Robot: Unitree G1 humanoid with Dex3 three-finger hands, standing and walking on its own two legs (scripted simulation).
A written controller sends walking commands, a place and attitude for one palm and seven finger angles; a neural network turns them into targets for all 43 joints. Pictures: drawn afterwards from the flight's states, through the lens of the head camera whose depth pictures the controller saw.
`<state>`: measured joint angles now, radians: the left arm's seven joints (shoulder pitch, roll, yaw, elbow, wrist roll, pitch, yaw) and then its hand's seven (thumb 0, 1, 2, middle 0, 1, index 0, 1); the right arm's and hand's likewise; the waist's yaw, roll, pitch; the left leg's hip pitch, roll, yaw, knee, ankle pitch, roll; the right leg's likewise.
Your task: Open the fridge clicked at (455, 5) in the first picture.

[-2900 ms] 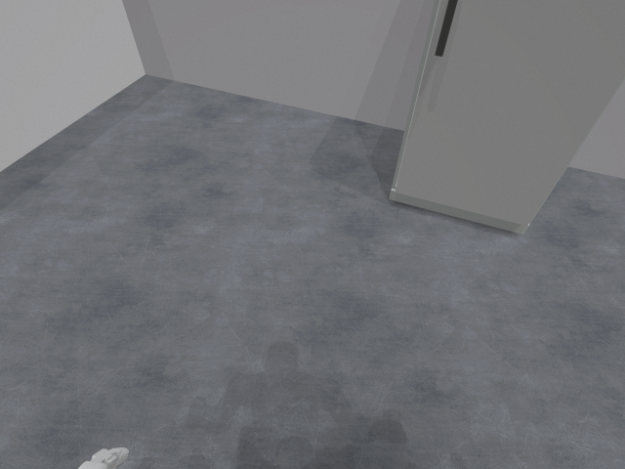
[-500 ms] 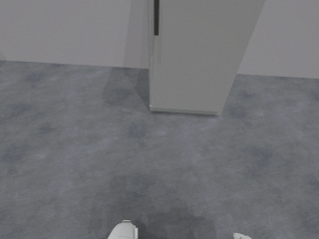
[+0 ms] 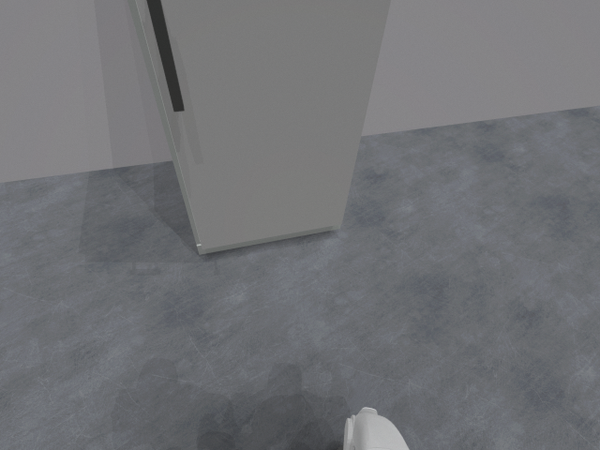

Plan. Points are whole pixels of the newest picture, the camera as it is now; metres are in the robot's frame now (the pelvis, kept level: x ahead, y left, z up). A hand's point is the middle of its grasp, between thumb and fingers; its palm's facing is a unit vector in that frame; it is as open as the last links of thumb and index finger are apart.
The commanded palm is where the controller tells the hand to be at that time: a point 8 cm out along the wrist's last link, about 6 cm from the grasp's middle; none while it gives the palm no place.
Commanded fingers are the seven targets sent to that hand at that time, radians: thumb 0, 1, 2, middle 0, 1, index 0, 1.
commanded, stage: walk to a spot facing it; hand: left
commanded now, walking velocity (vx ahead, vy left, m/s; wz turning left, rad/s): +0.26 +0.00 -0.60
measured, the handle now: (164, 42) +0.86 +0.33 +0.11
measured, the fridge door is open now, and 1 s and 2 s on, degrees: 0 0 0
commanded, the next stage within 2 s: turn to face it in 0.10 s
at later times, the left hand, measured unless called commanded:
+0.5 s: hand (228, 358) +0.29 +0.13 -0.17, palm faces -0.05 -0.98 -0.20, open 7.3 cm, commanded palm none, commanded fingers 0.00 0.90 0.90 -0.20 -0.30 -0.20 -0.30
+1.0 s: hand (189, 371) +0.27 +0.19 -0.17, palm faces +0.17 -0.96 -0.24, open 7.4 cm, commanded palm none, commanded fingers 0.00 0.90 0.90 -0.20 -0.30 -0.20 -0.30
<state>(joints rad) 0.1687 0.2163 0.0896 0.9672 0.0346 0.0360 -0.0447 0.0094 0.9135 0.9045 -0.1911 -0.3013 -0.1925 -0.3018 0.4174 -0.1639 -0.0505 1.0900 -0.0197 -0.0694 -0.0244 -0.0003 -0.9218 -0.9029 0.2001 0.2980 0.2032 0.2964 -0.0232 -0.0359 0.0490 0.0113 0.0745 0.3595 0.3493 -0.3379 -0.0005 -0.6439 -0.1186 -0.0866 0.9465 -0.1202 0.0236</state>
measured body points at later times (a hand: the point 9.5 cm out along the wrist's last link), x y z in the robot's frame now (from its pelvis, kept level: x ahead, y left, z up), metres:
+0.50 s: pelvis +0.19 -0.04 -0.01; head +0.19 -0.04 +0.44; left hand +0.29 +0.18 -0.15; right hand +0.23 -0.28 -0.16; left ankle +0.25 +0.09 -0.70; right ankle +0.19 -0.12 -0.74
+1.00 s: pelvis +0.23 -0.02 +0.00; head +0.26 +0.00 +0.45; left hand +0.26 +0.24 -0.15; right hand +0.31 -0.26 -0.14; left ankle +0.25 +0.07 -0.74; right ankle +0.24 -0.19 -0.68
